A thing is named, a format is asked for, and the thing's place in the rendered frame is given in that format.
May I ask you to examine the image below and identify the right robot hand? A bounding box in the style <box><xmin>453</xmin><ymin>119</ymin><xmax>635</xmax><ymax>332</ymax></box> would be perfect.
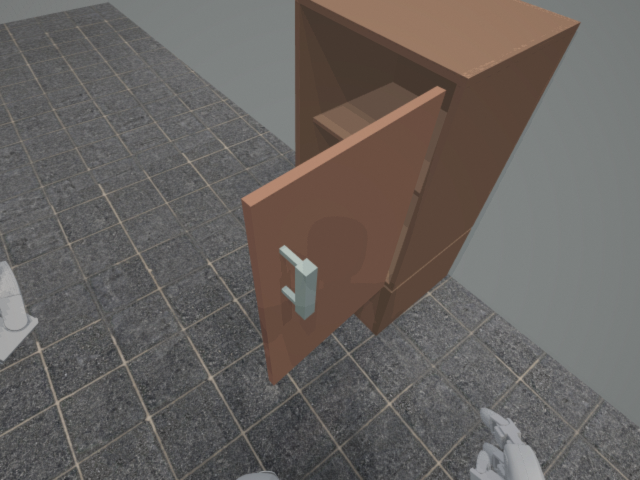
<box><xmin>470</xmin><ymin>408</ymin><xmax>545</xmax><ymax>480</ymax></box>

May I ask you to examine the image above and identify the left robot hand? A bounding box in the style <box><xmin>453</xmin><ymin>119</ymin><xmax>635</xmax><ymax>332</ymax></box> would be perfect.
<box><xmin>0</xmin><ymin>261</ymin><xmax>38</xmax><ymax>365</ymax></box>

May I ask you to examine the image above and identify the cupboard door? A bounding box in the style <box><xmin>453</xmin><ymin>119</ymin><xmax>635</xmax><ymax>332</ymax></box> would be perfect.
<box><xmin>241</xmin><ymin>86</ymin><xmax>446</xmax><ymax>385</ymax></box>

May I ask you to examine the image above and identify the handle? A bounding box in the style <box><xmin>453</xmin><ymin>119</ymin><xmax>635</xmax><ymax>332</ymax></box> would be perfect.
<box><xmin>279</xmin><ymin>245</ymin><xmax>318</xmax><ymax>320</ymax></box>

